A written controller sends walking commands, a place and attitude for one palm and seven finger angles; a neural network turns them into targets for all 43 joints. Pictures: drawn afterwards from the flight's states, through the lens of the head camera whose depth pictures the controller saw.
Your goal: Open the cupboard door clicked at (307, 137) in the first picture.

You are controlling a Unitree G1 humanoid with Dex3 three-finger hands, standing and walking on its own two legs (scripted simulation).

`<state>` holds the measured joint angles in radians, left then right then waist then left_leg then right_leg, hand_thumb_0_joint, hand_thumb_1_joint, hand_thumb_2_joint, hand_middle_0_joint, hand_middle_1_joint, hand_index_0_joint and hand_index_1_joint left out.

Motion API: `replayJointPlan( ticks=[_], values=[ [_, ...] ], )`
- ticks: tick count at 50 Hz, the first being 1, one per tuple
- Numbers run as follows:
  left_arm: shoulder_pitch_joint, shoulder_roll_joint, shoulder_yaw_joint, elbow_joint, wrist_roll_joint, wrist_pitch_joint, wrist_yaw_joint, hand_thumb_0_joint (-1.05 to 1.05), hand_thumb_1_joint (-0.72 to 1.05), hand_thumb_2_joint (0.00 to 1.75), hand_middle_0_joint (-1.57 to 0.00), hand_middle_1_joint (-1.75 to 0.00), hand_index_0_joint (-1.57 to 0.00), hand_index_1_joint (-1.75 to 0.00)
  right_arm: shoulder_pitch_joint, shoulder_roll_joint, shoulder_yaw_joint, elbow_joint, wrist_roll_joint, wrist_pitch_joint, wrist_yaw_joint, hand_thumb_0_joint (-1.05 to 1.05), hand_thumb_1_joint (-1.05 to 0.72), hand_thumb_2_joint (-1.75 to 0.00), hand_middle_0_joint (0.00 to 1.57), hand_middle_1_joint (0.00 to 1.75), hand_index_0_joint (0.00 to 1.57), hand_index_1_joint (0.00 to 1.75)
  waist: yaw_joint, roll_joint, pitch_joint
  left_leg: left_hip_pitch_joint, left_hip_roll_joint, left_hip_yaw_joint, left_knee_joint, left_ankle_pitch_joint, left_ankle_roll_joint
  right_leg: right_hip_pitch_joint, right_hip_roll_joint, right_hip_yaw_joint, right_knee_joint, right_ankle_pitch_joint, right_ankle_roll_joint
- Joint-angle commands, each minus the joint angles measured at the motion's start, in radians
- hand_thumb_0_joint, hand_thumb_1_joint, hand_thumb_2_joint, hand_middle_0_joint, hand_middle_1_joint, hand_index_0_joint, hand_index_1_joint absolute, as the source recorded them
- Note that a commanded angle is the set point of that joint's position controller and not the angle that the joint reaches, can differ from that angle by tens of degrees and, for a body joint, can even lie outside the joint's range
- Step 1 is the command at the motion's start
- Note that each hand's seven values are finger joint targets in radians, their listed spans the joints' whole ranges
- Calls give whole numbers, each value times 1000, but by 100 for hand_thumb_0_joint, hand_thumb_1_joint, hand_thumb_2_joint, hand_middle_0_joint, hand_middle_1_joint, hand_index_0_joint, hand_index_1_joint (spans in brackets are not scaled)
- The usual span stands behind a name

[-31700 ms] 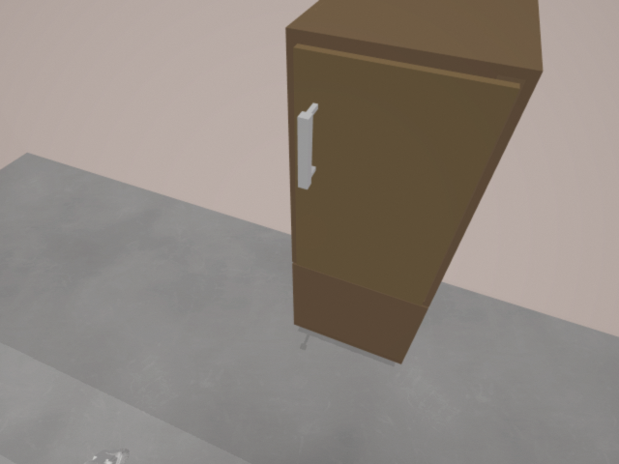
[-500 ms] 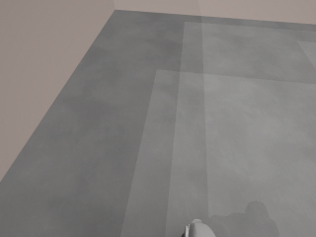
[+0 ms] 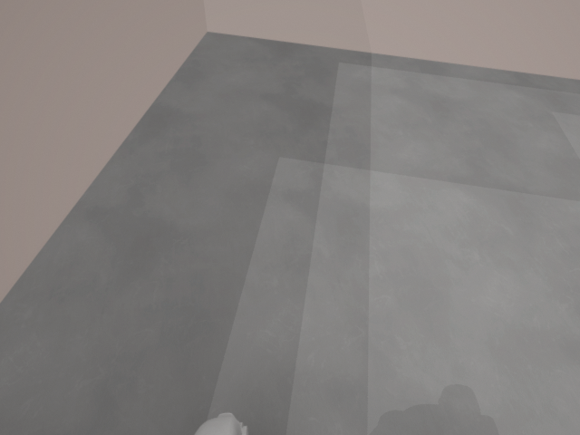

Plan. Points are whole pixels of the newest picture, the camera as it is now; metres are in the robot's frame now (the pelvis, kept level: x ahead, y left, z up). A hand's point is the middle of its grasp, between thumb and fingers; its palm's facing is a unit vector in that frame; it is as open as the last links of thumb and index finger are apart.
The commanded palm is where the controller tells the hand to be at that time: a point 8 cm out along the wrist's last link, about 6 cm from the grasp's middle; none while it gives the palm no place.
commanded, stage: turn to face it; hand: left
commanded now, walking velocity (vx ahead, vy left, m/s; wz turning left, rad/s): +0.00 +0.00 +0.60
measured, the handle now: out of the picture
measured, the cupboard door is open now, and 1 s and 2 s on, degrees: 48 48 48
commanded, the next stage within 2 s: none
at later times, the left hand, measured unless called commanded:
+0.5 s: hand out of the picture +0.11 +0.20 -0.16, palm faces +0.28 -0.92 -0.28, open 7.4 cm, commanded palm none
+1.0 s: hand out of the picture -0.01 +0.15 -0.18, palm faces +0.59 -0.77 -0.25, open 7.4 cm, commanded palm none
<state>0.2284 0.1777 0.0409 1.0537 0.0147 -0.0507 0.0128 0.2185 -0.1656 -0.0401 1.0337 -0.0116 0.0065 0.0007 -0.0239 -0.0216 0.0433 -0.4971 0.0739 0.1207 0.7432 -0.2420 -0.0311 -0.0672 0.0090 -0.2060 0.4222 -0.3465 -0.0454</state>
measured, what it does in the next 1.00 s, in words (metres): steps on the spot, turning left: left foot, then right foot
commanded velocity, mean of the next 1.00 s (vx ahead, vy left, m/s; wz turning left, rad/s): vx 0.00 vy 0.00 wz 0.60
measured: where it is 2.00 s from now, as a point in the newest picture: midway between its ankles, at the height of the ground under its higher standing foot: outside the picture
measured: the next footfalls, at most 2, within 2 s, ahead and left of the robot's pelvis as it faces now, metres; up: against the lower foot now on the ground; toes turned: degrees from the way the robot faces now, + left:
left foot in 0.06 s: +0.15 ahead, +0.10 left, +0.00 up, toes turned +9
right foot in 0.50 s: +0.13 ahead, -0.16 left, +0.00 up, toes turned +16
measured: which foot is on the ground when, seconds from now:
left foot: up 0.00-0.04, down 0.06-0.50, up 0.52-0.86, down 0.88-1.00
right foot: down 0.00-0.06, up 0.08-0.48, down 0.50-0.88, up 0.90-1.00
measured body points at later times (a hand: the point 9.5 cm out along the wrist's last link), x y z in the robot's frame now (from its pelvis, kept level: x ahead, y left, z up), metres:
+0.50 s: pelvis +0.06 -0.04 -0.01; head +0.11 -0.04 +0.44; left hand +0.10 +0.25 -0.13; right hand +0.19 -0.27 -0.15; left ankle +0.11 +0.09 -0.74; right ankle +0.09 -0.17 -0.73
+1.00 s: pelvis +0.08 -0.06 -0.01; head +0.11 -0.01 +0.44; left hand -0.04 +0.19 -0.16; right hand +0.34 -0.19 -0.13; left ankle +0.04 +0.05 -0.74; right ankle +0.12 -0.19 -0.67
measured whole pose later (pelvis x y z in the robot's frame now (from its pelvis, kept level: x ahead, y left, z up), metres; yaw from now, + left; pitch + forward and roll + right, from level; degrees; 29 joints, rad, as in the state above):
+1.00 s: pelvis +0.08 -0.06 -0.01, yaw +35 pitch +0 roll +1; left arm 0.22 0.26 0.06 0.93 0.02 0.06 0.01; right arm 0.09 -0.23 -0.05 0.87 -0.02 0.03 0.01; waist 0.02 -0.05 0.11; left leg -0.35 -0.01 0.04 0.62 -0.28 0.03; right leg -0.45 -0.10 -0.06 1.10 -0.51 0.07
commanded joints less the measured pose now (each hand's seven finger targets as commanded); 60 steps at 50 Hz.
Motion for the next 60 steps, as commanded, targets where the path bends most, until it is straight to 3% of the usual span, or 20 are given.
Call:
replayJointPlan(
  ticks=[1, 3, 5, 10, 19, 23, 24, 25, 26, 27, 31, 35, 40, 42, 43, 44, 45, 50, 58, 60],
  values=[
    [47, 151, 39, -58, -5, 8, 12, 0, 90, 90, -20, -30, -20, -30, 152, -107, -15, -33, -15, -14, 2, 0, -90, -90, 20, 30, 20, 30, -55, 22, -72, 266, -17, -36, -197, 255, 43, -68, -273, 33, 249, 689, -4],
    [76, 95, 28, -110, -25, 24, 11, 0, 90, 90, -20, -30, -20, -30, 244, -262, -43, -41, -20, -18, -16, 0, -90, -90, 20, 30, 20, 30, -67, 388, -199, 486, 370, -590, -328, 891, 296, -399, -41, 77, 739, -344, 103],
    [-28, 114, 33, -172, -4, 40, 12, 0, 90, 90, -20, -30, -20, -30, 155, -262, -48, -84, -14, -10, -26, 0, -90, -90, 20, 30, 20, 30, -40, 136, -97, 326, 352, -591, -397, 421, 309, -481, -81, 203, 843, -261, 95],
    [5, 95, 47, -144, 6, 65, -4, 0, 90, 90, -20, -30, -20, -30, 18, -221, -39, -131, -12, -22, -31, 0, -90, -90, 20, 30, 20, 30, 26, 122, -124, 224, 175, -384, -441, 190, 183, -439, -81, 218, 734, -41, 115],
    [-68, 107, 45, -214, 3, 75, 2, 0, 90, 90, -20, -30, -20, -30, 10, -259, -80, -152, -18, 13, -10, 0, -90, -90, 20, 30, 20, 30, -7, 175, -106, 203, 130, -484, -450, -33, 179, -350, -24, 185, 385, -90, 113],
    [54, 142, 57, -193, -1, 65, 7, 0, 90, 90, -20, -30, -20, -30, -62, -250, -89, -186, -9, 26, -7, 0, -90, -90, 20, 30, 20, 30, 52, 180, -124, 80, 57, -476, -374, -24, 127, -89, -1, 175, 65, 36, 92],
    [102, 199, 69, -190, 6, 57, 14, 0, 90, 90, -20, -30, -20, -30, -76, -206, -86, -201, -1, 30, -3, 0, -90, -90, 20, 30, 20, 30, 77, 40, -130, -54, -21, -406, -251, -111, 73, 39, -118, 294, -99, -31, 51],
    [107, 303, 88, -201, 23, 49, 21, 0, 90, 90, -20, -30, -20, -30, -87, -138, -76, -225, 5, 27, 2, 0, -90, -90, 20, 30, 20, 30, 92, -275, -108, -201, -164, -182, 27, -262, -14, 62, -403, 602, -240, -117, -52],
    [33, 301, 73, -228, 16, 53, 25, 0, 90, 90, -20, -30, -20, -30, -109, -181, -81, -231, -6, 24, 9, 0, -90, -90, 20, 30, 20, 30, 72, -253, -49, -175, -111, -171, 271, -347, -4, -106, -518, 621, -245, -26, -109],
    [-61, 258, 57, -247, 11, 55, 22, 0, 90, 90, -20, -30, -20, -30, -68, -175, -78, -222, -10, 30, 16, 0, -90, -90, 20, 30, 20, 30, 13, -171, -28, -142, -86, -185, 381, -268, 0, -169, -448, 495, -216, 30, -114],
    [-34, 174, 38, -234, 4, 36, 22, 0, 90, 90, -20, -30, -20, -30, -75, -142, -62, -189, -5, 43, 27, 0, -90, -90, 20, 30, 20, 30, 10, -195, -30, -146, -49, -106, 392, -173, -41, -31, -302, 221, -62, 594, -56],
    [101, 219, 48, -191, 9, 34, 22, 0, 90, 90, -20, -30, -20, -30, -171, -113, -38, -208, 2, 37, 30, 0, -90, -90, 20, 30, 20, 30, 75, -146, -74, -83, -63, -32, 137, -197, -42, 117, -328, 184, 21, 835, -54],
    [91, 255, 60, -185, 13, 38, 15, 0, 90, 90, -20, -30, -20, -30, -158, -129, -32, -216, 5, 29, 27, 0, -90, -90, 20, 30, 20, 30, 58, -209, -85, 96, -89, 16, -89, -154, -10, 57, -346, 137, 112, 878, -35],
    [50, 254, 62, -199, 0, 39, 9, 0, 90, 90, -20, -30, -20, -30, -51, -170, -43, -190, -3, 24, 21, 0, -90, -90, 20, 30, 20, 30, -10, -144, -131, 307, -87, 7, -255, 37, 15, -58, -327, 77, 255, 772, 19],
    [33, 221, 57, -219, -5, 43, 5, 0, 90, 90, -20, -30, -20, -30, 26, -250, -65, -174, -10, 15, 16, 0, -90, -90, 20, 30, 20, 30, -55, 21, -193, 505, 60, -163, -298, 277, 77, -244, -270, 34, 431, 486, 73],
    [-6, 147, 35, -263, -11, 48, -1, 0, 90, 90, -20, -30, -20, -30, 99, -361, -93, -167, -10, 12, 8, 0, -90, -90, 20, 30, 20, 30, -94, 329, -210, 611, 345, -556, -331, 709, 250, -519, -122, 44, 677, -288, 142],
    [-73, 177, 34, -288, -1, 67, 9, 0, 90, 90, -20, -30, -20, -30, 136, -363, -89, -147, -3, 20, 1, 0, -90, -90, 20, 30, 20, 30, -96, 210, -194, 574, 373, -521, -313, 736, 303, -555, -131, 182, 759, -318, 126],
    [-19, 165, 53, -232, 8, 89, -7, 0, 90, 90, -20, -30, -20, -30, -104, -279, -62, -215, -11, 12, -15, 0, -90, -90, 20, 30, 20, 30, 21, 217, -64, 242, 156, -356, -423, 105, 176, -454, -114, 211, 701, -73, 126],
    [35, 147, 51, -234, 3, 72, -5, 0, 90, 90, -20, -30, -20, -30, -124, -288, -84, -231, -14, 28, -3, 0, -90, -90, 20, 30, 20, 30, 46, 156, -81, 101, 101, -423, -355, -16, 154, -158, -20, 149, 208, 1, 110],
    [116, 242, 73, -229, 17, 50, 7, 0, 90, 90, -20, -30, -20, -30, -136, -208, -76, -253, 3, 29, 2, 0, -90, -90, 20, 30, 20, 30, 95, -103, -97, -104, -56, -293, -103, -144, 53, 55, -212, 357, -123, -42, 51]
  ],
)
